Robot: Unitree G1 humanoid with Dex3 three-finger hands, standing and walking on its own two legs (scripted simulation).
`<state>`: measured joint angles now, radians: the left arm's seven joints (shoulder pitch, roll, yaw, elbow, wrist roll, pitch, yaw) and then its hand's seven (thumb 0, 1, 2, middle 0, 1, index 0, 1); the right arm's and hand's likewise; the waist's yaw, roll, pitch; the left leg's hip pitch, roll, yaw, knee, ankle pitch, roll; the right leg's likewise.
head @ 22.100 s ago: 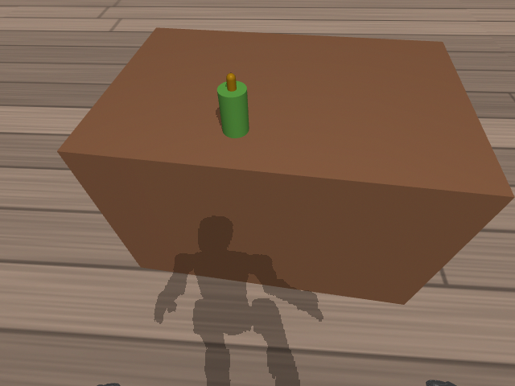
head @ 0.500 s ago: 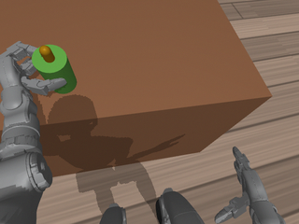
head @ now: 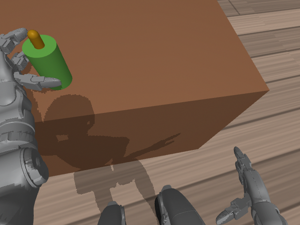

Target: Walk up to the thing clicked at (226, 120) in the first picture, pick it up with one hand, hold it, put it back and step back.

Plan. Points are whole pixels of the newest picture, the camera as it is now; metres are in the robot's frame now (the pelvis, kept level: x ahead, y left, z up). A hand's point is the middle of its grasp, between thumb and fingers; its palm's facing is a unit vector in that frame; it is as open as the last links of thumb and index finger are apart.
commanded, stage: open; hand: left
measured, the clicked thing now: (47, 59) +0.53 +0.20 +0.08
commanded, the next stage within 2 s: withdraw in 0.02 s
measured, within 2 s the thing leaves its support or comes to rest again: neither
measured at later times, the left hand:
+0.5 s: hand out of the picture +0.52 +0.27 +0.18, palm faces +0.28 -0.96 -0.01, open 17.6 cm
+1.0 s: hand out of the picture +0.44 +0.36 +0.18, palm faces +0.45 -0.84 -0.30, open 17.6 cm
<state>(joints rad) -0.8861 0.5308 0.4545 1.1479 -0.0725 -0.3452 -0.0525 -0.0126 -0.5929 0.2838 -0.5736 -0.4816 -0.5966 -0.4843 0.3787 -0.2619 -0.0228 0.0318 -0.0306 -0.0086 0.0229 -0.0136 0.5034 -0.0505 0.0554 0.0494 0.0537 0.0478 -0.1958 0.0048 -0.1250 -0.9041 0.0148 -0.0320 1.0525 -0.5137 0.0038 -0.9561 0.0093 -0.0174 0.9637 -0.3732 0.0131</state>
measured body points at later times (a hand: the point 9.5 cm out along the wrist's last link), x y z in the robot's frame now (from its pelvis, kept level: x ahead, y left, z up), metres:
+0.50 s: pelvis +0.01 +0.00 +0.01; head +0.10 +0.03 +0.46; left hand +0.50 +0.32 +0.18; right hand +0.16 -0.26 -0.01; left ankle -0.01 +0.11 -0.67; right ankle +0.04 -0.13 -0.67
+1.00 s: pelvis +0.02 +0.01 +0.04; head +0.07 +0.01 +0.49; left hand +0.41 +0.40 +0.20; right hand +0.16 -0.26 -0.01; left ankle -0.01 +0.11 -0.67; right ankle +0.04 -0.13 -0.67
